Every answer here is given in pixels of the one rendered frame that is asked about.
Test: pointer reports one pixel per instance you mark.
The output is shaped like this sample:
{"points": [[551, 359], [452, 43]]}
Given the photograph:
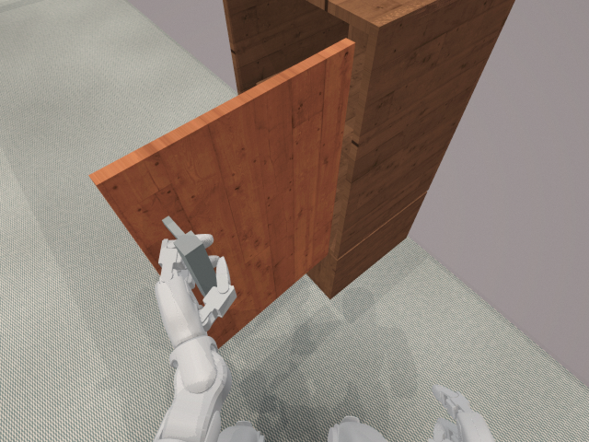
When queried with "cupboard door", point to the cupboard door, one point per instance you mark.
{"points": [[259, 173]]}

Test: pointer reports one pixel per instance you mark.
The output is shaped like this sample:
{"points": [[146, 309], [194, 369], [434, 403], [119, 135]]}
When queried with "robot right hand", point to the robot right hand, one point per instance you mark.
{"points": [[470, 426]]}

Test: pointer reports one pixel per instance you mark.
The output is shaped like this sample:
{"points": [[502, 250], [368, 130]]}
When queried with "right robot shin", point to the right robot shin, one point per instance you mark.
{"points": [[350, 419]]}

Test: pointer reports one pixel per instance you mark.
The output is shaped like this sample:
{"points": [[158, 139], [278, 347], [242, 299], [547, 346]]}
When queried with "robot left hand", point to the robot left hand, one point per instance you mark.
{"points": [[178, 305]]}

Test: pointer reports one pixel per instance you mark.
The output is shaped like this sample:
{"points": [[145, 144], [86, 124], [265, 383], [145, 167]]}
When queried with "handle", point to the handle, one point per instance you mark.
{"points": [[194, 255]]}

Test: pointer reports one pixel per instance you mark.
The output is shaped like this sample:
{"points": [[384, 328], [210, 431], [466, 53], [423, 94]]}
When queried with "left robot forearm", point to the left robot forearm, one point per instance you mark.
{"points": [[202, 382]]}

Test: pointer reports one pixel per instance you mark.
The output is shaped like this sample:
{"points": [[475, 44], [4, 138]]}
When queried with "robot right thigh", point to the robot right thigh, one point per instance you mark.
{"points": [[354, 432]]}

